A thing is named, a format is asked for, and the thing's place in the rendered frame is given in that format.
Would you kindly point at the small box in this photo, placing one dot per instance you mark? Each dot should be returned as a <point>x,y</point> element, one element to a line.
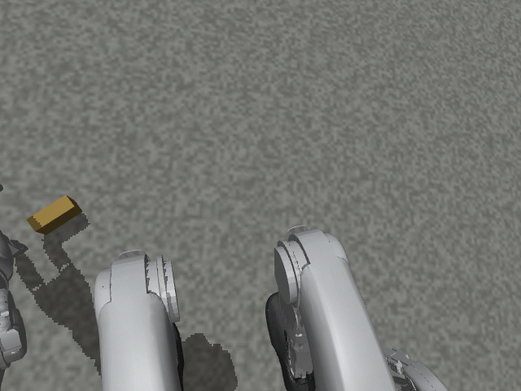
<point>54,215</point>

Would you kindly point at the left robot hand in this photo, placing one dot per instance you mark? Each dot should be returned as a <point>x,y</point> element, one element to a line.
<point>16,247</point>

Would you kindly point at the left robot arm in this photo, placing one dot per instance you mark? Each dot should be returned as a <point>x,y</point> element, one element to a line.
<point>13,341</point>

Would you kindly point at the right robot foot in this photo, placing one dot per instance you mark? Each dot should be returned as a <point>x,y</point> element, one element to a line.
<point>278,337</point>

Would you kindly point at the right robot hand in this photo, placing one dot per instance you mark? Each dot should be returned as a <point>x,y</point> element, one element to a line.
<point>418,377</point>

